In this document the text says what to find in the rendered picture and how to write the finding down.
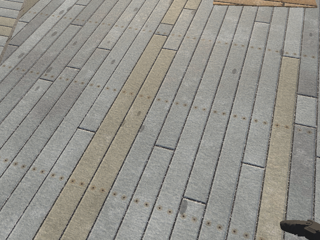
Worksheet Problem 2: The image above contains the robot right hand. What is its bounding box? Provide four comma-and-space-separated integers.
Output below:
280, 219, 320, 240

